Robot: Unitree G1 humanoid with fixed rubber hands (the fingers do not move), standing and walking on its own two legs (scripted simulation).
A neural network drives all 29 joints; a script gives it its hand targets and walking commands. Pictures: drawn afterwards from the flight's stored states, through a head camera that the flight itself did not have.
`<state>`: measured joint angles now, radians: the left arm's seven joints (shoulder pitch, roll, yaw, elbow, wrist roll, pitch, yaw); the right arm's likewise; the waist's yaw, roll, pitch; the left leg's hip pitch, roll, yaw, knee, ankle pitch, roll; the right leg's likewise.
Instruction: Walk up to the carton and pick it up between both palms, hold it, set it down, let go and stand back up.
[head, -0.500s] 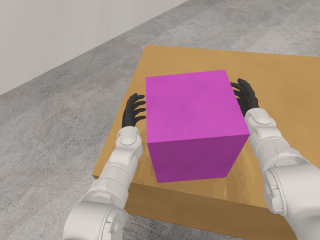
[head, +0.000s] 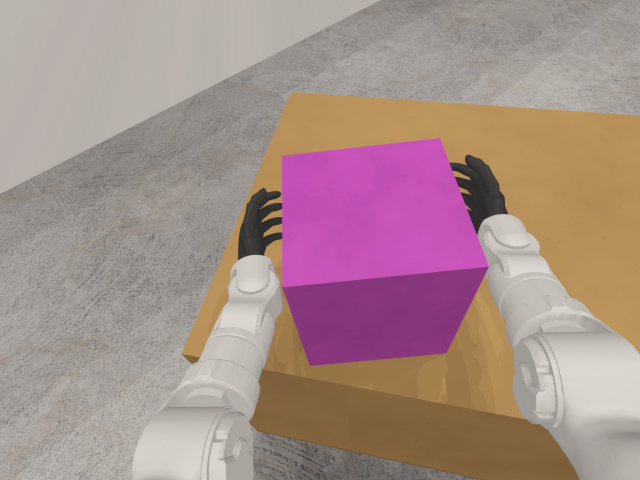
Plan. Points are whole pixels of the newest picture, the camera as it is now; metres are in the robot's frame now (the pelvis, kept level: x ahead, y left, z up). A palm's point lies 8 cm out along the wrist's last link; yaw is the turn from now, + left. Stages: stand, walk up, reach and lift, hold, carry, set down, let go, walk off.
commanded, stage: reach and lift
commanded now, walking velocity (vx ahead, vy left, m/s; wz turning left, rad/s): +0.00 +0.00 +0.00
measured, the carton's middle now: (369, 261) +0.42 +0.03 +0.00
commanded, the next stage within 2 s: none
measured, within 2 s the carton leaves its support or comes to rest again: leaves its support in 1.08 s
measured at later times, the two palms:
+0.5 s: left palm (251, 252) +0.37 +0.18 +0.06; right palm (484, 218) +0.46 -0.11 +0.07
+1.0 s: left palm (236, 273) +0.33 +0.19 +0.05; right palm (478, 250) +0.42 -0.10 +0.06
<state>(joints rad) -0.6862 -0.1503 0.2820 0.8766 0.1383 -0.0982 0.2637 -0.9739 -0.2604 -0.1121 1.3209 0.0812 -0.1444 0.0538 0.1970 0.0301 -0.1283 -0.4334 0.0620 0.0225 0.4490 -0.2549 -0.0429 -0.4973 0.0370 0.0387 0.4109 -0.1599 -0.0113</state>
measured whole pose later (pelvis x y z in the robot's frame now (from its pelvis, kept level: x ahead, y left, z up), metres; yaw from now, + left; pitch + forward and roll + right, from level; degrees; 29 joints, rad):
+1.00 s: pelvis -0.03 +0.01 +0.00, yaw +0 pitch +13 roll -1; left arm -0.63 -0.17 0.37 0.79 0.19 -0.06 0.17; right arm -0.81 -0.15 -0.26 1.13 -0.12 -0.20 -0.01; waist 0.18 0.03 -0.12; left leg -0.44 0.06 0.02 0.44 -0.22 -0.03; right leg -0.47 0.04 0.04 0.32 -0.08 -0.01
